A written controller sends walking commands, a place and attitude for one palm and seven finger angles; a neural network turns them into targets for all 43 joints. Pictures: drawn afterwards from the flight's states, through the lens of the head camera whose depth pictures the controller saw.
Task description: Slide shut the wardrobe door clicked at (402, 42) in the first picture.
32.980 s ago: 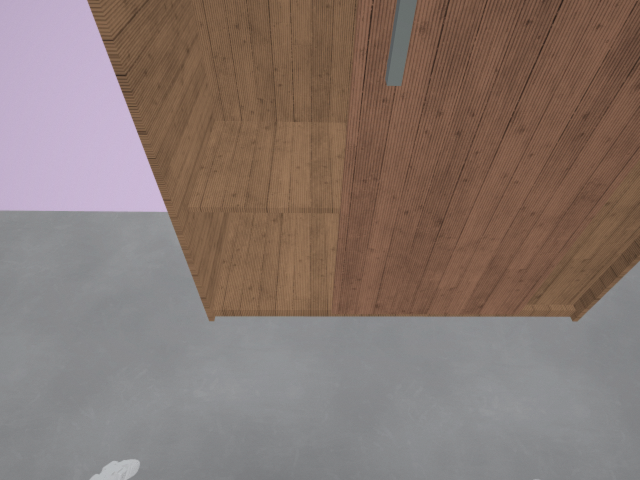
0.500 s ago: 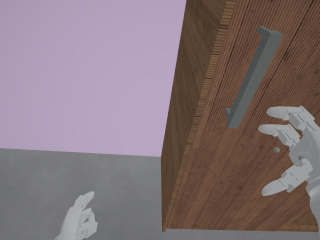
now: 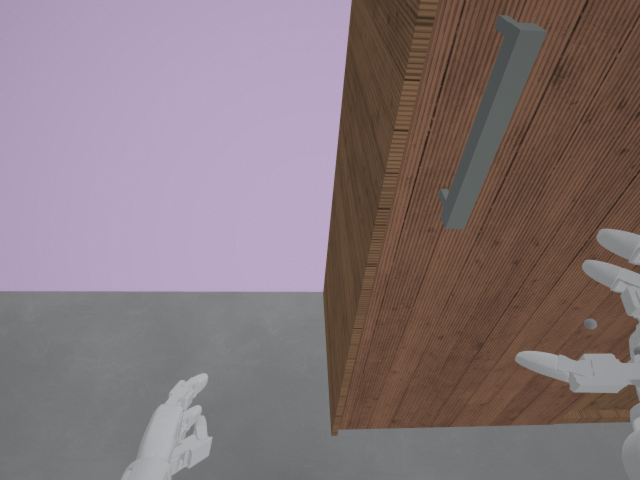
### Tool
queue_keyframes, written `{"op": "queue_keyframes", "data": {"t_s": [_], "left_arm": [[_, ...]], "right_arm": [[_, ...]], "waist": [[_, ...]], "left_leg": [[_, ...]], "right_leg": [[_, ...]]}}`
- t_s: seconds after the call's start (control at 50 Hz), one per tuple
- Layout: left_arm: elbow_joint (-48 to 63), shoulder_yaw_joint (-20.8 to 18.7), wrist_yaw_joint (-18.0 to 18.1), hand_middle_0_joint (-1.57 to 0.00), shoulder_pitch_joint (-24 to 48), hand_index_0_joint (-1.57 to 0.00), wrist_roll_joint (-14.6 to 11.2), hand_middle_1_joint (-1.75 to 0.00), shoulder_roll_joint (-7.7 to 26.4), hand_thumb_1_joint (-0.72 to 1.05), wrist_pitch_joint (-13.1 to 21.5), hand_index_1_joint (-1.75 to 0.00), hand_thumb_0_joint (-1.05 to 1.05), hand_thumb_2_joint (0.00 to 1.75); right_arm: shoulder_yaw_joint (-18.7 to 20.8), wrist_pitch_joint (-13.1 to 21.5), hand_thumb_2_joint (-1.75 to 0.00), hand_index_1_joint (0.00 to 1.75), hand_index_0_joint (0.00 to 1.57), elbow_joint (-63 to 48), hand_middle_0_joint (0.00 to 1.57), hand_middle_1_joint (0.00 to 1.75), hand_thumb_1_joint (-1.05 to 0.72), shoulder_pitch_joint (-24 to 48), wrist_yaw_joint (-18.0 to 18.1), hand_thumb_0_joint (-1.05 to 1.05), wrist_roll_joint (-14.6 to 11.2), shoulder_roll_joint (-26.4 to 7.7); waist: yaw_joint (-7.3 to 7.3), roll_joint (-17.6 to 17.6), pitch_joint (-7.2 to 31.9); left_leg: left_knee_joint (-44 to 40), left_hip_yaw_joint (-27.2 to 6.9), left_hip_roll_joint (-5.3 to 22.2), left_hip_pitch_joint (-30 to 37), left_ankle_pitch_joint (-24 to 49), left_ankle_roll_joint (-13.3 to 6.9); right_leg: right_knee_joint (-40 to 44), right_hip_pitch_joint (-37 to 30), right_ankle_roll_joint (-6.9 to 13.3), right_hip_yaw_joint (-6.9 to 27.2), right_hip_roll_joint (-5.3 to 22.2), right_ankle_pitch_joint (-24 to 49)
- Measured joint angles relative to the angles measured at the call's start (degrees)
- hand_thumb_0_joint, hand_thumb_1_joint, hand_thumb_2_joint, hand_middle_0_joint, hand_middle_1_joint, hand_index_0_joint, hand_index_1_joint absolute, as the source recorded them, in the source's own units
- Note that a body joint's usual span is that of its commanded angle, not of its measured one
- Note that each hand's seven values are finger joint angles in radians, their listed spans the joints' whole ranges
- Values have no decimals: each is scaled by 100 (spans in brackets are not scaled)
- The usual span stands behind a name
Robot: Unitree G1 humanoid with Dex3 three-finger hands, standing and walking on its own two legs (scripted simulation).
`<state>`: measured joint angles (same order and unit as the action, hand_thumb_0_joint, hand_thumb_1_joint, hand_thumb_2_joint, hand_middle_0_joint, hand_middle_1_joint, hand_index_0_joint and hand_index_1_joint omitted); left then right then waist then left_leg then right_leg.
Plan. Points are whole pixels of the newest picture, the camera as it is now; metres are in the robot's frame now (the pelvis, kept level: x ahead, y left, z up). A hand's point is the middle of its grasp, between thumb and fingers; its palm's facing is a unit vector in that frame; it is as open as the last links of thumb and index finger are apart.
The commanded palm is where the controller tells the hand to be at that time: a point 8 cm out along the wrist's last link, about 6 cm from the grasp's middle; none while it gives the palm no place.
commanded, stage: draw the hand back to the body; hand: right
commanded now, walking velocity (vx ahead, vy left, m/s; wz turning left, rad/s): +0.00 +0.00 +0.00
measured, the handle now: (476, 133) +0.42 -0.18 +0.27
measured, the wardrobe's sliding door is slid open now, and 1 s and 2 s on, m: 0.00 0.00 0.00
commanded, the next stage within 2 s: step back with the hand held close in 0.86 s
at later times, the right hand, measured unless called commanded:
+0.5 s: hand (583, 356) +0.20 -0.26 +0.14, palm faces +0.42 +0.83 -0.36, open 8.6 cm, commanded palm +0.16 -0.29 +0.17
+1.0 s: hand (591, 355) +0.20 -0.26 +0.15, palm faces +0.45 +0.82 -0.35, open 7.4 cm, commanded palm +0.16 -0.30 +0.17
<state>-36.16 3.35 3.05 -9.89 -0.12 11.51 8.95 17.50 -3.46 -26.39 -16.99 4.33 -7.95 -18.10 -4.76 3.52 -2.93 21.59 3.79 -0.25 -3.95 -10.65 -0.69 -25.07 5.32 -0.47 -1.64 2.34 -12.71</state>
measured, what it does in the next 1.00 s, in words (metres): stands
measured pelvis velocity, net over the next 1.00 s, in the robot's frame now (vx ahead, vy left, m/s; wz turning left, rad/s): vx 0.01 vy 0.00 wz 0.02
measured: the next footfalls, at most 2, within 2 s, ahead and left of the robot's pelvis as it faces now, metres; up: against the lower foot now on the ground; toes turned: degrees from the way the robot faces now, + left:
left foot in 1.94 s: -0.16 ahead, +0.07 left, +0.00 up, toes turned +4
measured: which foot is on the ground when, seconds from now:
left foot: down 0.00-1.00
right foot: down 0.00-1.00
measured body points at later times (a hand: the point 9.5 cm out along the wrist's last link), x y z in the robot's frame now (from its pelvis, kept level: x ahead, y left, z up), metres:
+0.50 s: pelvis +0.01 +0.00 +0.00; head -0.01 +0.01 +0.45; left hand +0.19 +0.23 -0.08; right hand +0.17 -0.30 +0.16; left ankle +0.02 +0.11 -0.74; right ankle +0.02 -0.12 -0.74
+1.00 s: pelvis +0.01 +0.00 +0.00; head -0.02 +0.01 +0.45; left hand +0.19 +0.22 -0.08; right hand +0.17 -0.30 +0.17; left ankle +0.02 +0.11 -0.74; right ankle +0.02 -0.12 -0.74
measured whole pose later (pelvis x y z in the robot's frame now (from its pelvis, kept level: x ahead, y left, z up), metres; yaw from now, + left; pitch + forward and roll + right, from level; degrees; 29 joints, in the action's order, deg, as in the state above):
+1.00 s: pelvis +0.01 +0.00 +0.00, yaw +1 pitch -8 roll +1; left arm -38.7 0.4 4.4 -11.7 0.5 11.8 8.2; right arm 17.3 4.9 -21.2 -26.4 7.1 -4.4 -18.8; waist -4.2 3.6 -3.6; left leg 19.7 2.8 -0.4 -1.2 -10.7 -0.4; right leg -23.2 2.3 -0.3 -2.6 2.4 -13.2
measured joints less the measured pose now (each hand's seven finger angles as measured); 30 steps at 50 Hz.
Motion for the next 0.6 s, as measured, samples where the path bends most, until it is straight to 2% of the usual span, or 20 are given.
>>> {"op": "queue_keyframes", "data": {"t_s": [0.12, 0.28, 0.4, 0.6], "left_arm": [[-404, -172, 80, -20, -340, -21, 66, -30, 110, 90, -19, -30, 2, 90], [-492, -362, 130, -20, -389, -21, 48, -30, 152, 90, 22, -30, 2, 90], [-310, -436, 136, -20, -256, -20, 22, -30, 164, 90, 41, -30, 2, 90], [-196, -418, 152, -20, -107, -20, 57, -30, 184, 91, 84, -30, 2, 90]], "right_arm": [[-129, 512, -44, 86, 24, 294, 24, 86, 6, -262, 331, -1, 271, 72], [-48, 978, -58, 69, 23, 465, 23, 69, -22, -634, 352, 0, 356, -99], [5, 1045, -68, 57, 23, 575, 22, 57, -44, -934, 280, 0, 347, -105], [-79, 905, -84, 37, 22, 464, 21, 37, -77, -1096, 301, 1, 383, -16]], "waist": [[22, 92, -152], [200, 66, -44], [203, 17, -29], [19, 16, -27]], "left_leg": [[-111, -15, -11, 110, 51, 10], [-124, -132, -13, 182, 7, 23], [-122, -188, -29, 197, -18, 25], [-149, -111, -8, 239, -44, 40]], "right_leg": [[46, -87, 14, -15, 7, 8], [159, -252, 20, -135, 8, -25], [177, -299, 18, -192, 24, -59], [123, -267, 28, -112, 3, -99]]}}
